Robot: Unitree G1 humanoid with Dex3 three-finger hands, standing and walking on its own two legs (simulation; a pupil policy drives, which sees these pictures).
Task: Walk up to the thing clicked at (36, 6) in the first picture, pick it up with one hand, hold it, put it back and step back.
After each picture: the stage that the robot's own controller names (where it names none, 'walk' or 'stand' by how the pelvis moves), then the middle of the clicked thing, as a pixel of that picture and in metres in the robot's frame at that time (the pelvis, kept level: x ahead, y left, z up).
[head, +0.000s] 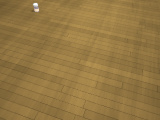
stand; (36, 7) +2.24 +0.60 -0.72
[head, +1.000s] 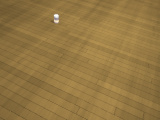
walk; (56, 18) +2.13 +0.23 -0.69
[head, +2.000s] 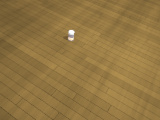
walk; (71, 35) +1.48 +0.00 -0.71
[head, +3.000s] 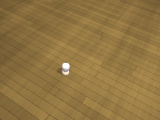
walk; (65, 69) +0.96 +0.08 -0.71
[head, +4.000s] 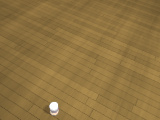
walk; (54, 108) +0.58 +0.13 -0.71
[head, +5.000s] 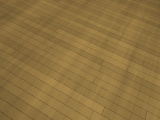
walk; out of the picture +0.39 +0.11 -0.71
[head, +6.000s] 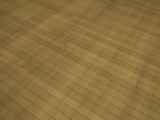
stand; out of the picture +0.35 +0.13 -0.72
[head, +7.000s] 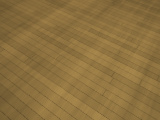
stand; out of the picture +0.34 +0.12 -0.71
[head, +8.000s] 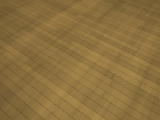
stand; out of the picture +0.37 +0.13 -0.72
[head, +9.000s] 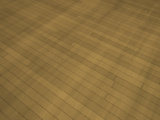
stand; out of the picture +0.35 +0.13 -0.73
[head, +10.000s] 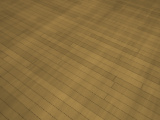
stand; out of the picture +0.35 +0.13 -0.73
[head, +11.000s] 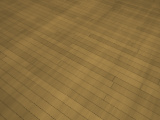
stand; out of the picture +0.34 +0.13 -0.73
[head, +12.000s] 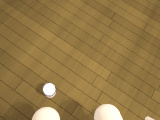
go down; (49, 90) +0.40 +0.13 -0.49
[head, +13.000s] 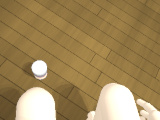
go down; (40, 70) +0.44 +0.15 -0.33
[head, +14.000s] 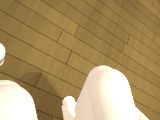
close in; out of the picture +0.43 +0.19 -0.24
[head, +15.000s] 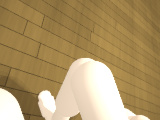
close; out of the picture +0.44 +0.21 -0.23
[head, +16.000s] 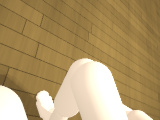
lift; out of the picture +0.41 +0.20 -0.24
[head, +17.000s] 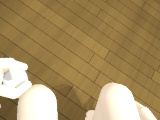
lift; (18, 84) +0.32 +0.21 -0.12
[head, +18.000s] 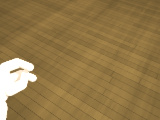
go down; out of the picture +0.37 +0.23 -0.69
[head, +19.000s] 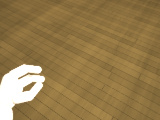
go down; out of the picture +0.36 +0.25 -0.70
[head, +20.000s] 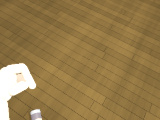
crouch; (36, 119) +0.38 +0.24 -0.66
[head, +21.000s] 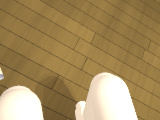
lower; out of the picture +0.44 +0.26 -0.31
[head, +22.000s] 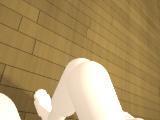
lower; out of the picture +0.41 +0.31 -0.27
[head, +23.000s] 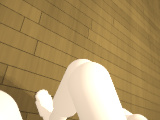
lower; out of the picture +0.40 +0.32 -0.26
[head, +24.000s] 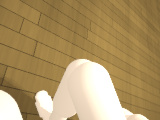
lower; out of the picture +0.41 +0.31 -0.26
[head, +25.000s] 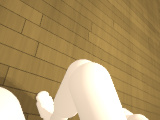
lower; out of the picture +0.40 +0.32 -0.26
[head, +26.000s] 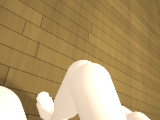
loosen; out of the picture +0.40 +0.32 -0.26
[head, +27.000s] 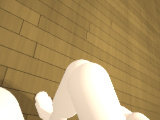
withdraw; out of the picture +0.40 +0.32 -0.26
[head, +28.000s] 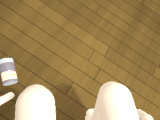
walk; (8, 71) +0.43 +0.29 -0.35
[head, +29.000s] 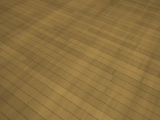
stand; out of the picture +0.36 +0.23 -0.68
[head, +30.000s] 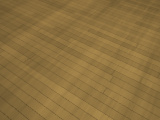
stand; out of the picture +0.37 +0.23 -0.69
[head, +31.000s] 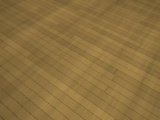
stand; out of the picture +0.38 +0.21 -0.71
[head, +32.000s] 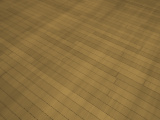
walk; out of the picture +0.39 +0.20 -0.75
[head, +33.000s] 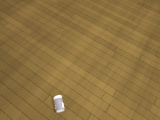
walk; (59, 103) +0.52 +0.11 -0.72
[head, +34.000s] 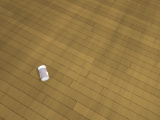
walk; (43, 73) +0.75 +0.26 -0.72
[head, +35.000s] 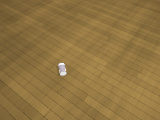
stand; (62, 69) +1.02 +0.20 -0.73
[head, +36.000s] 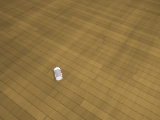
stand; (58, 73) +0.99 +0.22 -0.75
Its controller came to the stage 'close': yes
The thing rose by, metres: 0.21
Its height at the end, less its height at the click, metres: -0.02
